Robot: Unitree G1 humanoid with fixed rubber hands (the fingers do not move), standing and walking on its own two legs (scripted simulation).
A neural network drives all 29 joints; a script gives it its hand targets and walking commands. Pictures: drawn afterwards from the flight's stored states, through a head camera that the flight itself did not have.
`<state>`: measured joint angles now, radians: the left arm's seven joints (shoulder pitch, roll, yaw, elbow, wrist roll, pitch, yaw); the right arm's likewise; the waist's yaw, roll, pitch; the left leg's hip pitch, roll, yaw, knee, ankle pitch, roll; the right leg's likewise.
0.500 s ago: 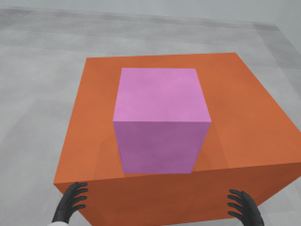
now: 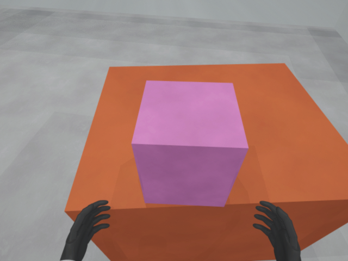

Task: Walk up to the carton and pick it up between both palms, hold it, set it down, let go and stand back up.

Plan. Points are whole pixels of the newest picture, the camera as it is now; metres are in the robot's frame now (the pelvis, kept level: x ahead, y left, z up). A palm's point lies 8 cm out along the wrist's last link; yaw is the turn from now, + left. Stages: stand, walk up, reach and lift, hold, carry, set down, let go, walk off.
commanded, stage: reach and lift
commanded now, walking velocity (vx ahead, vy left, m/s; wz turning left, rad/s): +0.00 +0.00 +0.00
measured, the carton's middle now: (186, 145) +0.39 +0.03 +0.05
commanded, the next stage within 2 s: none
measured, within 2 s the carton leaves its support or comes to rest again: neither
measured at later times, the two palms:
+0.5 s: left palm (79, 199) +0.22 +0.24 +0.08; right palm (286, 213) +0.23 -0.17 +0.07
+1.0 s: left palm (83, 157) +0.28 +0.24 +0.12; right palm (285, 169) +0.30 -0.16 +0.12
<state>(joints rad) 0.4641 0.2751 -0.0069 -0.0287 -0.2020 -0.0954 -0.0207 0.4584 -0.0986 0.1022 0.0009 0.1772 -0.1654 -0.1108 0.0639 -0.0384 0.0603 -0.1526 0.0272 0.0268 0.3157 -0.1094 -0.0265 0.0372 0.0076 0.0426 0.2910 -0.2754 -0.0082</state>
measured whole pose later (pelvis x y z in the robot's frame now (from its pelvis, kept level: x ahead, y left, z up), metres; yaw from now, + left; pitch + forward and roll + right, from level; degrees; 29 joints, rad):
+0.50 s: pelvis -0.01 +0.00 +0.00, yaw -1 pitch -2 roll +1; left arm 0.20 0.24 0.11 -0.25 -0.22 0.32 -0.02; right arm 0.23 -0.17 0.08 -0.19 0.26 0.15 -0.18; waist 0.07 -0.02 0.07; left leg -0.15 0.03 0.05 0.27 -0.08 -0.02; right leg 0.01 0.01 0.06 0.27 -0.25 0.00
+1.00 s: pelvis -0.03 +0.01 +0.00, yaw -2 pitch -1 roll +0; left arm -0.22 0.25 0.22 -0.22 -0.19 0.67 0.01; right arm -0.23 -0.28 0.07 -0.07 0.40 0.37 -0.22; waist 0.05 -0.03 0.09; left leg -0.21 0.05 0.06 0.27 -0.04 -0.02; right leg -0.07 0.02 0.08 0.30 -0.22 0.00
